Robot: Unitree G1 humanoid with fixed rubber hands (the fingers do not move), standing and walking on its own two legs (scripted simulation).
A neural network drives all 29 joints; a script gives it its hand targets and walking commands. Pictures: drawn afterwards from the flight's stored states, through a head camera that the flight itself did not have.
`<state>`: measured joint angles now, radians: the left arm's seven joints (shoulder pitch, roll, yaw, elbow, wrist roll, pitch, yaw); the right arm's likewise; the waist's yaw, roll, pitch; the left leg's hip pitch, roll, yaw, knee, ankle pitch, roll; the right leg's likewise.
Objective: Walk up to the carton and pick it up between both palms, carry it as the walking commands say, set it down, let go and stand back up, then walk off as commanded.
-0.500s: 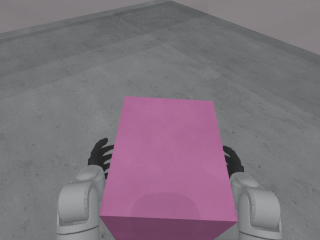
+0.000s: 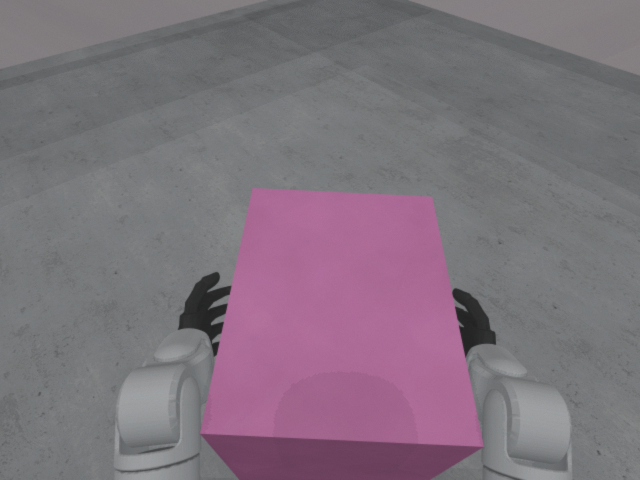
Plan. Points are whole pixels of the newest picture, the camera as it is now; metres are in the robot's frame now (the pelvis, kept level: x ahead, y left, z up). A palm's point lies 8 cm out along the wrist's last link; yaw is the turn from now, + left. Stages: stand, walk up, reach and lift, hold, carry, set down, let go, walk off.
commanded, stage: carry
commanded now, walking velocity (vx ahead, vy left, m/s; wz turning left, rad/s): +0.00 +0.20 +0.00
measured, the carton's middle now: (334, 345) +0.29 -0.01 +0.03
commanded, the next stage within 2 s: none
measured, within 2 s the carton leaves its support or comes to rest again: neither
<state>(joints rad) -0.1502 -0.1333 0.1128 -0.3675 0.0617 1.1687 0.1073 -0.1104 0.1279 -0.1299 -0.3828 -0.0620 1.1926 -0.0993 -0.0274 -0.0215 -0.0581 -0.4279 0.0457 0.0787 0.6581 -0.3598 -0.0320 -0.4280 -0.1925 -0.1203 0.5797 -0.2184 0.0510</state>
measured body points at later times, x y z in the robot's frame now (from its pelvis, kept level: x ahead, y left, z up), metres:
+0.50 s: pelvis -0.06 +0.11 +0.00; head -0.05 +0.09 +0.45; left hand +0.22 +0.26 +0.08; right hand +0.20 -0.05 +0.05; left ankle -0.05 +0.27 -0.68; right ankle -0.04 -0.01 -0.73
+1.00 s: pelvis -0.13 +0.23 +0.00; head -0.13 +0.20 +0.45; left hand +0.14 +0.39 +0.07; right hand +0.13 +0.08 +0.05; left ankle -0.11 +0.35 -0.69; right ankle -0.12 +0.14 -0.73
